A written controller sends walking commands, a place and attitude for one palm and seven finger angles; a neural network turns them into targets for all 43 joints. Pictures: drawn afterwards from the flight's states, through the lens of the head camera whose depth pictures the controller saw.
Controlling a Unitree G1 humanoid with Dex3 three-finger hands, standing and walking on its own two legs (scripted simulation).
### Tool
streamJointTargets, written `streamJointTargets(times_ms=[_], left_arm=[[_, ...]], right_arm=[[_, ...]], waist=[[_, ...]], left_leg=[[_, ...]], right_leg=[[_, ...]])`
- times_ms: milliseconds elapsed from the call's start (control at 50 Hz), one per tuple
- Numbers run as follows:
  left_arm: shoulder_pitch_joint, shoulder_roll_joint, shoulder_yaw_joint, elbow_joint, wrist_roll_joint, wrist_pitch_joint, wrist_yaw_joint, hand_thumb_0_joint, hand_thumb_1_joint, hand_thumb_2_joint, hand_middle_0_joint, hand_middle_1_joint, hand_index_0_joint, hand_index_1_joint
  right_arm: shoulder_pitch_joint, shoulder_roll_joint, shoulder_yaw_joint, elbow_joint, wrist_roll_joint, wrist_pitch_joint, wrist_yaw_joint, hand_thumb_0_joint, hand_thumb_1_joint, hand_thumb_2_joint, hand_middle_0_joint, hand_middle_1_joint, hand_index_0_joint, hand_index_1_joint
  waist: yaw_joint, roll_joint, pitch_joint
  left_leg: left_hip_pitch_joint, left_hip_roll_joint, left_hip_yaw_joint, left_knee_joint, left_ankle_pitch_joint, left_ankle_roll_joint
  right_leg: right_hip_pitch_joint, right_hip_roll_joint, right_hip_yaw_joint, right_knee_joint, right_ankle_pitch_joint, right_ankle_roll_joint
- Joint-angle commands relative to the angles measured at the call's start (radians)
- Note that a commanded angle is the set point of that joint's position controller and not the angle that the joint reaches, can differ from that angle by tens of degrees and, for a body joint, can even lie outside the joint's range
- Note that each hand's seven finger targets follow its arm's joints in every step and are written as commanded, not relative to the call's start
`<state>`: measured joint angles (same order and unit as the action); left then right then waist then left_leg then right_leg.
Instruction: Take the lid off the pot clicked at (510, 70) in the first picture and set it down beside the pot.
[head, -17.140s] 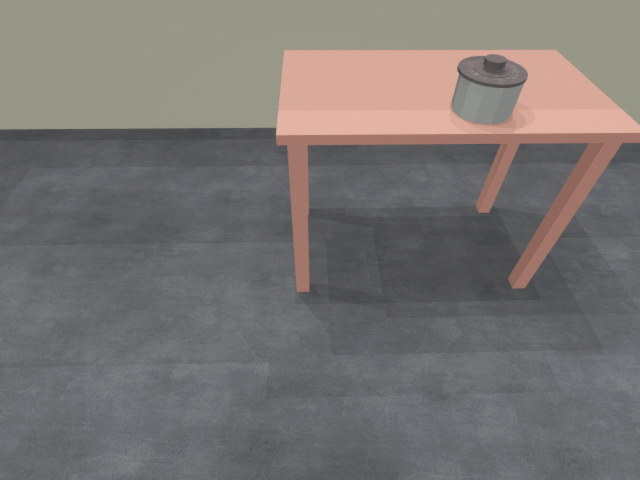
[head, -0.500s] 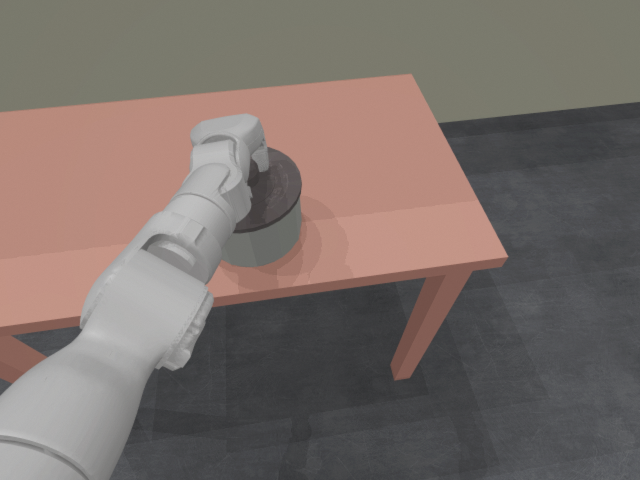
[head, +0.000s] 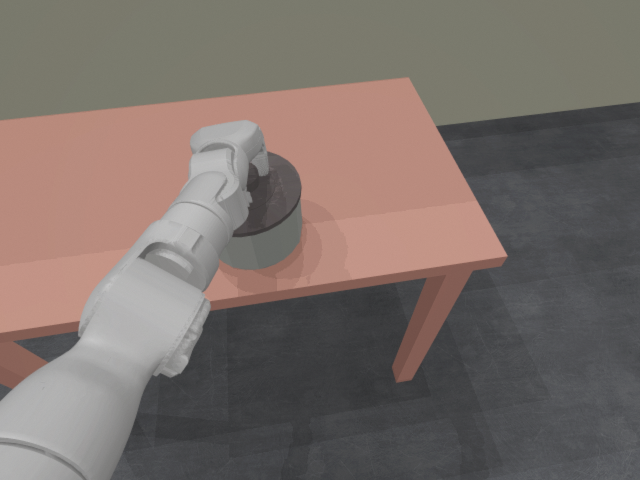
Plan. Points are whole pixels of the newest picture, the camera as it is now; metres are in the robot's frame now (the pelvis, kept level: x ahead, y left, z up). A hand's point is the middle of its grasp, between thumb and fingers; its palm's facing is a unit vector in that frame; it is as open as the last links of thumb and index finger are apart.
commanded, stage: close the fingers and squeeze the knob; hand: left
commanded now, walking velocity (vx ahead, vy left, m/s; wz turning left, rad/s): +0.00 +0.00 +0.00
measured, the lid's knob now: (240, 178) +0.51 +0.07 +0.08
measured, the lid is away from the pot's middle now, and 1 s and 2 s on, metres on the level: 0.00 0.01 0.02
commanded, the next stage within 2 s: lift the lid straight up in 0.02 s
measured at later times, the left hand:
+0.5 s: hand (239, 181) +0.48 +0.07 +0.10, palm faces -0.34 -0.09 -0.94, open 8.0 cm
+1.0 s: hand (238, 155) +0.49 +0.06 +0.14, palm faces -0.30 -0.07 -0.95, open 8.0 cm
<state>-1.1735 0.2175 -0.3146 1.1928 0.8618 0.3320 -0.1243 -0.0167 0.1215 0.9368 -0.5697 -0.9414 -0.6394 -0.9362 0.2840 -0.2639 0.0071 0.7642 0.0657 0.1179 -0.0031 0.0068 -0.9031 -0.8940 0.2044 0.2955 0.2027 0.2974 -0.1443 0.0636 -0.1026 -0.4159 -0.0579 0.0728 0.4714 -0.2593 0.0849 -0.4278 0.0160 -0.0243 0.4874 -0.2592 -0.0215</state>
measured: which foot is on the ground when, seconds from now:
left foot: down 0.00-1.00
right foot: down 0.00-1.00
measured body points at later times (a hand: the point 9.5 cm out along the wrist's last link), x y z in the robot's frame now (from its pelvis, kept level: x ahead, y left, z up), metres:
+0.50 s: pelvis +0.00 +0.00 +0.00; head +0.05 -0.03 +0.45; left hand +0.50 +0.07 +0.16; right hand +0.05 -0.26 -0.14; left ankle -0.02 +0.06 -0.74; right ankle -0.02 -0.11 -0.74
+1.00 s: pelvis +0.00 -0.01 +0.00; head +0.04 -0.04 +0.45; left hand +0.50 +0.06 +0.20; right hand +0.07 -0.27 -0.14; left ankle -0.02 +0.06 -0.74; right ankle -0.02 -0.11 -0.74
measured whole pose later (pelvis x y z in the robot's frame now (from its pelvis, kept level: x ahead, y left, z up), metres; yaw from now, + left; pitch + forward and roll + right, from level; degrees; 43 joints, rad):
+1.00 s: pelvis +0.00 -0.01 +0.00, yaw +2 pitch +9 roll +0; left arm -1.24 0.22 -0.35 1.14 0.85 0.35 -0.21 0.01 0.12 0.92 -0.58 -0.91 -0.66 -0.93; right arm 0.24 -0.27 0.01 0.76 0.07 0.06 0.00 0.01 -0.90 -0.89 0.20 0.30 0.20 0.30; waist -0.12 0.08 -0.08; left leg -0.35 -0.06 0.04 0.43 -0.24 0.07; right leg -0.37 0.01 -0.05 0.47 -0.26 -0.04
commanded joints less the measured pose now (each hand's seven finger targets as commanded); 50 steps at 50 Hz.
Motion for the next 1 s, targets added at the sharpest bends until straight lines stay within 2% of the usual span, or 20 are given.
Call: streamJointTargets(times_ms=[0,20,100,160,200,260,280,380,440,500,540,560,600,720,760,820,840,860,940,980], left_arm=[[-0.507,0.16,0.007,-0.163,0.024,0.011,0.028,0.0,0.489,1.092,-0.755,-1.029,-0.821,-1.034],[-0.502,0.123,-0.022,-0.143,0.025,0.014,0.026,0.0,0.496,1.095,-0.757,-1.03,-0.824,-1.035],[-0.499,0.148,-0.001,-0.09,0.028,0.028,0.032,0.0,0.514,1.103,-0.759,-1.033,-0.828,-1.035],[-0.589,0.202,0.037,-0.2,0.025,0.007,0.039,0.0,0.521,1.106,-0.76,-1.032,-0.828,-1.036],[-0.593,0.159,0.003,-0.194,0.025,0.005,0.038,0.0,0.524,1.107,-0.76,-1.032,-0.828,-1.036],[-0.61,0.222,0.046,-0.232,0.025,-0.008,0.038,0.0,0.526,1.108,-0.76,-1.031,-0.828,-1.036],[-0.645,0.184,0.011,-0.255,0.021,-0.008,0.038,0.0,0.527,1.108,-0.76,-1.031,-0.828,-1.036],[-0.647,0.207,0.031,-0.249,0.015,-0.009,0.044,0.0,0.528,1.109,-0.76,-1.031,-0.828,-1.037],[-0.696,0.23,0.045,-0.314,0.016,-0.021,0.046,0.0,0.528,1.109,-0.76,-1.031,-0.828,-1.037],[-0.725,0.182,-0.002,-0.321,0.022,-0.015,0.042,0.0,0.528,1.109,-0.76,-1.031,-0.828,-1.037],[-0.703,0.24,0.053,-0.319,0.019,-0.017,0.04,0.0,0.529,1.109,-0.76,-1.031,-0.828,-1.037],[-0.683,0.259,0.063,-0.288,0.026,-0.01,0.039,0.0,0.529,1.109,-0.76,-1.031,-0.828,-1.037],[-0.698,0.153,-0.018,-0.271,0.012,0.003,0.028,0.0,0.529,1.109,-0.76,-1.031,-0.828,-1.037],[-0.727,0.228,0.035,-0.275,0.009,0.018,0.005,0.0,0.529,1.109,-0.76,-1.031,-0.828,-1.037],[-0.722,0.207,0.012,-0.263,0.015,0.018,-0.008,0.0,0.529,1.109,-0.76,-1.031,-0.828,-1.037],[-0.762,0.254,0.036,-0.31,0.034,0.012,-0.012,0.0,0.529,1.109,-0.76,-1.031,-0.828,-1.037],[-0.773,0.233,0.021,-0.344,0.027,-0.001,-0.022,0.0,0.529,1.109,-0.76,-1.031,-0.828,-1.037],[-0.753,0.273,0.053,-0.325,0.036,-0.001,-0.022,0.0,0.529,1.109,-0.76,-1.031,-0.828,-1.037],[-0.72,0.201,0.008,-0.266,0.024,0.023,-0.036,0.0,0.529,1.109,-0.76,-1.031,-0.828,-1.037],[-0.756,0.228,0.021,-0.278,0.023,0.033,-0.034,0.0,0.529,1.109,-0.76,-1.031,-0.828,-1.037]], right_arm=[[0.022,-0.142,-0.045,-0.083,-0.001,-0.029,-0.009,0.0,-0.9,-0.9,0.2,0.3,0.2,0.3],[0.02,-0.138,-0.046,-0.081,0.001,-0.031,-0.007,0.0,-0.9,-0.9,0.2,0.3,0.2,0.3],[0.029,-0.146,-0.044,-0.065,-0.002,-0.029,-0.01,0.0,-0.9,-0.9,0.2,0.3,0.2,0.3],[0.02,-0.141,-0.043,-0.08,-0.006,-0.04,-0.012,0.0,-0.9,-0.9,0.2,0.3,0.2,0.3],[0.022,-0.132,-0.046,-0.075,-0.004,-0.046,-0.01,0.0,-0.9,-0.9,0.2,0.3,0.2,0.3],[0.022,-0.138,-0.047,-0.08,-0.004,-0.053,-0.012,0.0,-0.9,-0.9,0.2,0.3,0.2,0.3],[0.018,-0.131,-0.047,-0.082,-0.003,-0.059,-0.011,0.0,-0.9,-0.9,0.2,0.3,0.2,0.3],[0.019,-0.132,-0.047,-0.07,0.0,-0.072,-0.01,0.0,-0.9,-0.9,0.2,0.3,0.2,0.3],[0.013,-0.13,-0.045,-0.079,-0.002,-0.087,-0.008,0.0,-0.9,-0.9,0.2,0.3,0.2,0.3],[0.017,-0.122,-0.046,-0.069,-0.003,-0.096,-0.004,0.0,-0.9,-0.9,0.2,0.3,0.2,0.3],[0.016,-0.129,-0.046,-0.073,-0.006,-0.097,-0.006,0.0,-0.9,-0.9,0.2,0.3,0.2,0.3],[0.008,-0.128,-0.042,-0.073,-0.005,-0.095,-0.007,0.0,-0.9,-0.9,0.2,0.3,0.2,0.3],[0.0,-0.119,-0.044,-0.07,0.0,-0.098,-0.003,0.0,-0.9,-0.9,0.2,0.3,0.2,0.3],[-0.008,-0.128,-0.038,-0.068,-0.002,-0.095,-0.004,0.0,-0.9,-0.9,0.2,0.3,0.2,0.3],[-0.016,-0.127,-0.034,-0.074,-0.001,-0.094,-0.007,0.0,-0.9,-0.9,0.2,0.3,0.2,0.3],[-0.017,-0.123,-0.035,-0.081,-0.001,-0.099,-0.009,0.0,-0.9,-0.9,0.2,0.3,0.2,0.3],[-0.024,-0.121,-0.035,-0.093,-0.002,-0.103,-0.009,0.0,-0.9,-0.9,0.2,0.3,0.2,0.3],[-0.021,-0.123,-0.035,-0.087,-0.004,-0.101,-0.009,0.0,-0.9,-0.9,0.2,0.3,0.2,0.3],[-0.027,-0.124,-0.034,-0.087,0.002,-0.092,-0.005,0.0,-0.9,-0.9,0.2,0.3,0.2,0.3],[-0.035,-0.128,-0.03,-0.084,0.002,-0.092,-0.005,0.0,-0.9,-0.9,0.2,0.3,0.2,0.3]], waist=[[-0.005,-0.114,-0.381],[-0.008,-0.118,-0.36],[-0.014,-0.121,-0.34],[-0.002,-0.05,-0.443],[-0.009,-0.058,-0.442],[-0.001,-0.089,-0.461],[-0.009,-0.091,-0.471],[-0.005,-0.103,-0.449],[0.006,-0.063,-0.477],[-0.005,-0.055,-0.486],[0.009,-0.091,-0.506],[0.012,-0.097,-0.504],[-0.004,-0.115,-0.463],[0.004,-0.121,-0.466],[0.001,-0.119,-0.445],[0.009,-0.105,-0.484],[0.009,-0.09,-0.502],[0.016,-0.101,-0.503],[0.01,-0.124,-0.428],[0.011,-0.115,-0.43]], left_leg=[[0.233,0.036,-0.093,-0.004,0.387,-0.009],[0.237,0.035,-0.098,-0.002,0.384,-0.009],[0.222,0.035,-0.096,-0.006,0.339,-0.01],[0.282,0.034,-0.109,-0.001,0.386,-0.016],[0.307,0.036,-0.116,0.005,0.418,-0.019],[0.304,0.037,-0.114,0.006,0.446,-0.013],[0.313,0.032,-0.114,0.005,0.444,-0.012],[0.328,0.035,-0.12,0.001,0.472,-0.015],[0.347,0.032,-0.124,0.002,0.511,-0.017],[0.376,0.03,-0.13,0.009,0.518,-0.022],[0.356,0.027,-0.124,0.007,0.524,-0.018],[0.339,0.023,-0.12,0.006,0.504,-0.015],[0.337,0.02,-0.118,0.005,0.489,-0.014],[0.312,0.011,-0.107,-0.003,0.454,-0.007],[0.292,0.006,-0.106,-0.007,0.427,-0.004],[0.32,0.007,-0.113,-0.003,0.453,-0.003],[0.333,0.008,-0.115,0.0,0.486,-0.003],[0.334,0.01,-0.117,0.004,0.497,-0.002],[0.294,0.009,-0.107,-0.014,0.438,-0.005],[0.293,0.005,-0.106,-0.022,0.397,-0.005]], right_leg=[[0.132,0.002,0.009,-0.021,0.415,-0.006],[0.111,0.005,0.006,-0.023,0.398,-0.006],[0.088,0.007,0.006,-0.023,0.355,-0.008],[0.122,0.0,0.012,-0.012,0.39,-0.011],[0.109,0.003,0.008,-0.015,0.394,-0.01],[0.149,0.003,0.014,-0.018,0.441,-0.007],[0.153,0.004,0.015,-0.018,0.449,-0.004],[0.145,0.004,0.012,-0.022,0.454,-0.004],[0.159,0.001,0.015,-0.019,0.477,-0.008],[0.144,0.004,0.01,-0.014,0.476,-0.005],[0.189,0.001,0.015,-0.016,0.507,-0.006],[0.207,0.0,0.021,-0.013,0.516,-0.006],[0.174,0.001,0.012,-0.017,0.503,-0.002],[0.217,-0.007,0.022,-0.019,0.532,-0.002],[0.217,-0.01,0.022,-0.023,0.526,-0.004],[0.236,-0.011,0.026,-0.019,0.542,-0.005],[0.238,-0.014,0.027,-0.019,0.555,-0.006],[0.249,-0.013,0.029,-0.015,0.566,-0.005],[0.217,-0.013,0.017,-0.028,0.516,-0.007],[0.222,-0.012,0.021,-0.029,0.5,-0.005]])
